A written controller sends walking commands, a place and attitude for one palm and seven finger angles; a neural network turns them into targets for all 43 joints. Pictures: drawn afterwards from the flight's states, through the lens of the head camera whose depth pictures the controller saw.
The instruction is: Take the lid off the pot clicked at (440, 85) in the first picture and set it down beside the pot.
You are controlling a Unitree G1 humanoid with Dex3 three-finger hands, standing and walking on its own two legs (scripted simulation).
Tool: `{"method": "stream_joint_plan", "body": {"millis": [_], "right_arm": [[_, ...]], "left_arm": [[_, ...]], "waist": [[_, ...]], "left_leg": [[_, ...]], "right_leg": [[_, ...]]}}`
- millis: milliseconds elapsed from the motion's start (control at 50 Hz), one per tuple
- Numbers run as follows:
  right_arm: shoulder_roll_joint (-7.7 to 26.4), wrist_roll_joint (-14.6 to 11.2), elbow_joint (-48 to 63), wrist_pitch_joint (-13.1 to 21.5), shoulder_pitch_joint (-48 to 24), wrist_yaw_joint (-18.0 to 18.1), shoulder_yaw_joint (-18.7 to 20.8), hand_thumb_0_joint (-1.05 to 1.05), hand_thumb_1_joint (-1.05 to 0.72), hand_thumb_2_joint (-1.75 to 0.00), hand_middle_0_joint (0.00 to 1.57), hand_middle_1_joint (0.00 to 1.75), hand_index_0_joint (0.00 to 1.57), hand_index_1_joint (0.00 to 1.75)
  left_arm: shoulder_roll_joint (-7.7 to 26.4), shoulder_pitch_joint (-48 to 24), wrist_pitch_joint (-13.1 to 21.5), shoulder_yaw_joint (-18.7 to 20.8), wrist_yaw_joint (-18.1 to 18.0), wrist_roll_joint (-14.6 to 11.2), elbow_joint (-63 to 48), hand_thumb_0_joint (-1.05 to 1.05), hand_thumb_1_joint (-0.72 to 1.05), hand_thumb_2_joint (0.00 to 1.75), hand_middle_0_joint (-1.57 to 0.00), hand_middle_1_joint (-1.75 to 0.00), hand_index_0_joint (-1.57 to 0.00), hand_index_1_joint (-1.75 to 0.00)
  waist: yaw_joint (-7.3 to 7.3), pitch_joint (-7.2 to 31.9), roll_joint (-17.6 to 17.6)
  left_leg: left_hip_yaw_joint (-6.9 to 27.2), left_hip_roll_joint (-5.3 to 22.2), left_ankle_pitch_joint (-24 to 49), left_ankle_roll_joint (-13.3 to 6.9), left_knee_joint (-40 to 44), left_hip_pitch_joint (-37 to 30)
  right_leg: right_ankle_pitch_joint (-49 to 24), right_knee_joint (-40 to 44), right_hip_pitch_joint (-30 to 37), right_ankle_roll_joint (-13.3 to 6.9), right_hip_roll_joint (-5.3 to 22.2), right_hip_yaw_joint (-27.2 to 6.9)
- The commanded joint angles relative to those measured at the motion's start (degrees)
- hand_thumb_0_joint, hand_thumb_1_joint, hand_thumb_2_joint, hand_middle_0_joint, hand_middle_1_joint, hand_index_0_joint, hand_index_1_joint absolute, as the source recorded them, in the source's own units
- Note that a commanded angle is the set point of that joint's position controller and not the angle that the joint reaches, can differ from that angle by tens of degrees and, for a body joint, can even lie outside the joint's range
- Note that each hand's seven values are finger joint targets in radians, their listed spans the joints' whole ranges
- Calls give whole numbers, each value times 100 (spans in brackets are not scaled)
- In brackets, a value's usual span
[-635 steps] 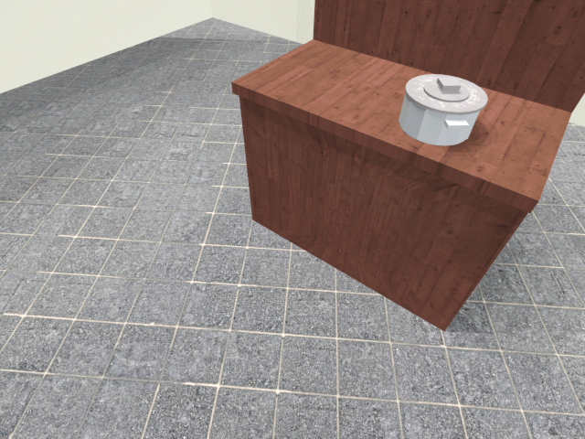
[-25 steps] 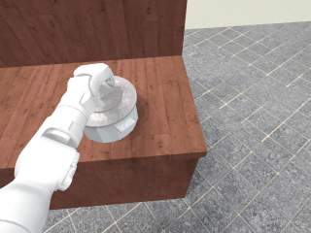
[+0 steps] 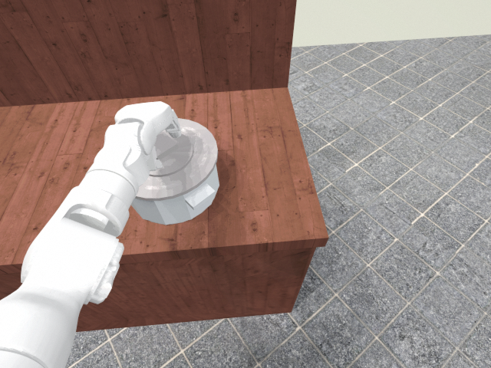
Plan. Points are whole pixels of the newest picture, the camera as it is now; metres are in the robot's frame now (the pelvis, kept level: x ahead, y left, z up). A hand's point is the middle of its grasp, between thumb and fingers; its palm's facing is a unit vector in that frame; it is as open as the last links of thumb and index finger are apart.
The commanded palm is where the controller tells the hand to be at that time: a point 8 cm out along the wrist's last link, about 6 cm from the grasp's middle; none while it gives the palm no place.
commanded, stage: close the fingers and squeeze the knob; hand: left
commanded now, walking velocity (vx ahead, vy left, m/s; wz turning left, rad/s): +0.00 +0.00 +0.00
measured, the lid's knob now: (161, 146) +0.51 +0.14 +0.07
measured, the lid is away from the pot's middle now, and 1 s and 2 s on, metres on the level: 0.00 0.00 0.01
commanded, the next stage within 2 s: lift the lid straight up in 1.40 s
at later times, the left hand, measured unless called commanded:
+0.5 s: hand (156, 150) +0.47 +0.14 +0.09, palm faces -0.37 -0.04 -0.93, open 8.7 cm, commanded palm +0.48 +0.14 +0.14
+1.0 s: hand (158, 147) +0.48 +0.13 +0.09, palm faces -0.38 -0.06 -0.92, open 7.6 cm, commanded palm +0.48 +0.14 +0.14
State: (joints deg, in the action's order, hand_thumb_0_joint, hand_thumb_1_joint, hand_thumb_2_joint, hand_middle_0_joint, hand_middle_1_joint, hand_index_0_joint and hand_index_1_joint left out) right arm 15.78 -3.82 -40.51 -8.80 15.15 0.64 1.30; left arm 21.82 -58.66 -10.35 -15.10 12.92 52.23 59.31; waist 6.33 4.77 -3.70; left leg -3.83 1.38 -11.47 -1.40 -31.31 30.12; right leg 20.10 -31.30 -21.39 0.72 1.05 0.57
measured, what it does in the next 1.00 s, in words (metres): stands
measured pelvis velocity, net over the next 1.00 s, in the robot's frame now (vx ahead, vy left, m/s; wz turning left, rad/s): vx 0.00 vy -0.01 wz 0.00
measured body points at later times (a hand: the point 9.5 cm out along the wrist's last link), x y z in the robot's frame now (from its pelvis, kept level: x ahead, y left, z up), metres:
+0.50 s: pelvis +0.00 +0.00 +0.00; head +0.05 -0.02 +0.45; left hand +0.49 +0.14 +0.14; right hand +0.05 -0.27 -0.14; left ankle +0.04 +0.11 -0.73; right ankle -0.06 -0.13 -0.73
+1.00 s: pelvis +0.00 -0.01 +0.00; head +0.05 -0.03 +0.45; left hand +0.49 +0.13 +0.14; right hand +0.06 -0.28 -0.14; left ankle +0.04 +0.11 -0.73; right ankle -0.06 -0.13 -0.73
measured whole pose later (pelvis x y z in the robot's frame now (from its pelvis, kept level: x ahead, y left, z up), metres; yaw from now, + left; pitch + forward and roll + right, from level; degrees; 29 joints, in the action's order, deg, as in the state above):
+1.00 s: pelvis +0.00 -0.01 +0.00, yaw +0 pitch +11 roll +0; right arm 16.2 -3.7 -40.8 -8.0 15.1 1.0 1.6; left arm 21.7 -58.9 -10.3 -14.8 13.6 52.3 59.5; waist 6.4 4.8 -3.7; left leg -3.5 1.8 -11.7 -0.9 -31.5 30.2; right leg 20.4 -31.3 -21.4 0.3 0.6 0.7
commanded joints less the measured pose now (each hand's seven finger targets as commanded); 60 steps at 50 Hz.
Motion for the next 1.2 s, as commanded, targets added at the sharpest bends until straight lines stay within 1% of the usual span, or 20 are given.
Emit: {"method": "stream_joint_plan", "body": {"millis": [0,40,160,240,320,380,440,480,560,600,680,740,760,820,840,900,980,1000,1060,1180], "right_arm": [[834,6,504,160,115,15,252,0,-90,-90,20,30,20,30],[835,16,520,178,116,32,247,0,-90,-90,20,30,20,30],[788,-14,490,196,107,32,251,0,-90,-90,20,30,20,30],[842,-14,428,204,134,73,230,0,-90,-90,20,30,20,30],[792,2,444,235,128,41,245,0,-90,-90,20,30,20,30],[824,-6,378,242,162,37,252,0,-90,-90,20,30,20,30],[866,6,329,259,208,71,236,0,-90,-90,20,30,20,30],[832,6,334,284,189,66,247,0,-90,-90,20,30,20,30],[847,24,310,287,221,51,267,0,-90,-90,20,30,20,30],[861,52,389,278,204,61,256,0,-90,-90,20,30,20,30],[807,6,398,262,161,66,252,0,-90,-90,20,30,20,30],[886,-1,368,245,202,78,226,0,-90,-90,20,30,20,30],[864,-10,378,243,185,84,212,0,-90,-90,20,30,20,30],[842,-6,389,240,164,79,219,0,-90,-90,20,30,20,30],[869,6,383,239,203,77,235,0,-90,-90,20,30,20,30],[823,21,486,221,150,63,240,0,-90,-90,20,30,20,30],[837,-6,425,198,142,55,243,0,-90,-90,20,30,20,30],[883,-2,422,189,150,64,235,0,-90,-90,20,30,20,30],[829,-20,443,208,118,67,209,0,-90,-90,20,30,20,30],[788,23,512,225,106,65,238,0,-90,-90,20,30,20,30]], "left_arm": [[1159,-2658,-24,374,-121,4,-941,0,-9,102,-52,-73,-52,-73],[1428,-2631,-4,596,-152,12,-990,0,-7,102,-52,-77,-52,-77],[783,-2604,-32,79,-148,10,-841,0,-1,102,-53,-86,-53,-86],[1196,-2775,-14,378,-164,-24,-798,0,3,101,-55,-90,-55,-90],[805,-2810,0,87,-170,13,-921,0,8,99,-57,-94,-57,-94],[711,-2811,-42,85,-159,-49,-721,0,11,97,-58,-97,-58,-97],[1054,-2981,-86,289,-195,-38,-661,0,15,95,-60,-99,-60,-99],[724,-2987,-96,106,-142,-110,-707,0,17,94,-61,-100,-61,-100],[786,-2964,-96,102,-116,-6,-711,0,22,91,-64,-102,-64,-102],[1197,-2858,3,452,-112,-1,-900,0,25,89,-66,-103,-66,-103],[745,-2614,-29,135,-63,-60,-624,0,30,84,-69,-104,-69,-104],[1224,-2570,-62,401,-104,31,-528,0,35,80,-71,-105,-71,-105],[1102,-2541,-86,296,-91,8,-406,0,36,79,-72,-105,-72,-105],[960,-2574,-64,171,-58,42,-456,0,32,85,-67,-103,-72,-105],[1307,-2695,-38,446,-86,73,-712,0,32,86,-67,-103,-73,-105],[1169,-2641,61,362,-79,105,-988,0,33,88,-66,-103,-75,-106],[979,-2497,-53,279,-98,-1,-570,0,35,90,-67,-103,-78,-107],[1366,-2757,-54,482,-125,60,-788,0,36,91,-67,-103,-78,-107],[1010,-2489,-134,211,-120,37,-470,0,39,93,-68,-104,-80,-108],[1109,-2565,-25,384,-113,59,-816,0,45,96,-71,-105,-83,-110]], "waist": [[35,2124,455],[-1,2279,490],[107,1867,447],[98,1901,502],[104,2070,176],[112,1862,433],[131,2132,554],[141,2083,537],[158,2116,456],[64,2423,503],[122,1904,707],[93,1859,743],[120,1716,721],[133,1746,492],[76,1997,537],[41,2312,335],[94,1852,705],[70,2016,669],[105,1851,587],[36,2233,483]], "left_leg": [[209,-198,1511,-323,-35,-2445],[207,-216,1589,-334,-40,-2483],[224,-194,1399,-321,-1,-2464],[230,-198,1222,-325,37,-2388],[272,-193,1418,-297,-16,-2619],[283,-157,1281,-299,12,-2426],[267,-207,1263,-323,3,-2431],[250,-187,1394,-329,-27,-2409],[222,-187,1488,-321,-84,-2509],[220,-237,1701,-343,-121,-2510],[153,-229,1593,-345,-103,-2193],[126,-234,1444,-340,-72,-2110],[114,-235,1337,-332,-53,-2027],[107,-239,1428,-328,-97,-2127],[128,-216,1489,-331,-98,-2216],[167,-229,1823,-326,-160,-2439],[124,-192,1534,-333,-119,-2136],[125,-205,1470,-339,-86,-2159],[111,-230,1396,-319,-81,-2113],[153,-219,1734,-337,-149,-2351]], "right_leg": [[-2312,420,-369,-215,-346,240],[-2478,407,-196,-217,-335,213],[-2090,463,-555,-223,-367,284],[-1999,471,-500,-219,-351,232],[-2013,419,-611,-250,-361,275],[-1880,434,-684,-248,-365,296],[-2030,426,-502,-211,-359,225],[-2174,402,-523,-217,-338,246],[-2273,392,-559,-209,-352,240],[-2671,369,-224,-214,-331,174],[-2668,413,-332,-201,-326,210],[-2601,417,-295,-182,-337,175],[-2493,416,-339,-182,-331,191],[-2520,395,-407,-196,-329,187],[-2607,393,-280,-192,-321,162],[-2827,335,-207,-221,-330,183],[-2615,401,-323,-195,-334,213],[-2647,399,-199,-183,-333,176],[-2532,402,-296,-186,-328,202],[-2741,371,-192,-219,-325,188]]}}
